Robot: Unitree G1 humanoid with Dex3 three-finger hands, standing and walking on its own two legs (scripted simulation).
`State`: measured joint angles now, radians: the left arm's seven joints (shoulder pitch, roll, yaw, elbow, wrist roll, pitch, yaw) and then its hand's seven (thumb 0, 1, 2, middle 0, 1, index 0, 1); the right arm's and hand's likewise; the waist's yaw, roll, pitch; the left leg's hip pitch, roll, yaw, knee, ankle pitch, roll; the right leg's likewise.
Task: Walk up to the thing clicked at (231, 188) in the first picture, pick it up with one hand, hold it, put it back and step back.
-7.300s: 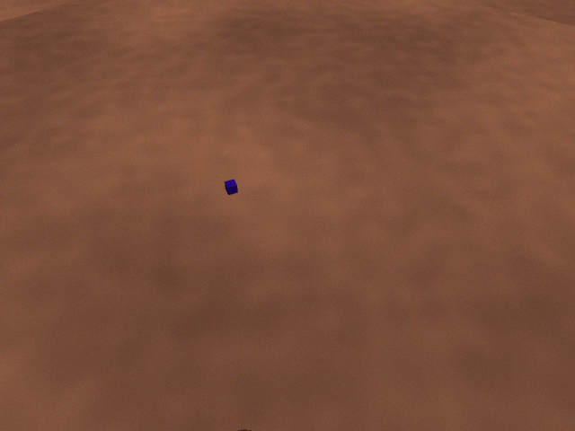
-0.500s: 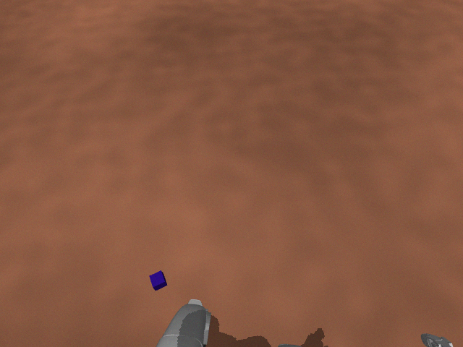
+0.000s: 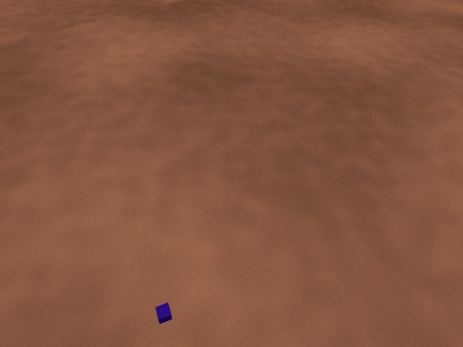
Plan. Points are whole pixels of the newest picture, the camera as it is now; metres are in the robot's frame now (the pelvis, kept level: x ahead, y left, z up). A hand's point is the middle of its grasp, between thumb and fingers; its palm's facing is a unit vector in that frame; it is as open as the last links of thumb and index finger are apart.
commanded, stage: walk up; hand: left
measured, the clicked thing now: (163, 313) +0.44 +0.24 -0.73
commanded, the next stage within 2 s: none
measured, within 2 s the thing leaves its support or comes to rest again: neither
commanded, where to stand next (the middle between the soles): +0.09 -0.04 m, yaw -3 degrees
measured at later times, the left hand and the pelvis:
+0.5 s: hand out of the picture +0.13 +0.22 -0.13, palm faces -0.06 -0.89 -0.45, open 7.3 cm; pelvis +0.01 -0.04 -0.01, yaw -1 degrees
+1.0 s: hand out of the picture +0.12 +0.23 -0.14, palm faces -0.07 -0.91 -0.40, open 7.3 cm; pelvis +0.07 -0.05 +0.00, yaw +0 degrees
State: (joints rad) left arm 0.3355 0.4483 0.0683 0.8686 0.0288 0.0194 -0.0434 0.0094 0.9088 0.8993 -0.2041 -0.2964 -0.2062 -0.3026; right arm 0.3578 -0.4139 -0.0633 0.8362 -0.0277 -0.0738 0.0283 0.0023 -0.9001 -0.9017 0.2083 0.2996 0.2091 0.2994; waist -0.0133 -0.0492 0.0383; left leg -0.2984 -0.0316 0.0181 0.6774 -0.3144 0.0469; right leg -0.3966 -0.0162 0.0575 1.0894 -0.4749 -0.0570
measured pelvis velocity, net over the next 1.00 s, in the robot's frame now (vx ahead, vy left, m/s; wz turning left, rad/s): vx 0.07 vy -0.05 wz -0.01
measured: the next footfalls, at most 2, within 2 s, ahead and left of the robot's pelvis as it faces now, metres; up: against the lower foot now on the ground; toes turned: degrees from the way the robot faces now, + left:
right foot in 0.32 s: +0.14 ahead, -0.17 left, +0.00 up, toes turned -1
left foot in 0.62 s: +0.02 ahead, +0.09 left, +0.00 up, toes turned -1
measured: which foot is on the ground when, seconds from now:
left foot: down 0.00-0.32, up 0.34-0.60, down 0.62-1.00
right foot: up 0.00-0.30, down 0.32-0.66, up 0.68-0.96, down 0.98-1.00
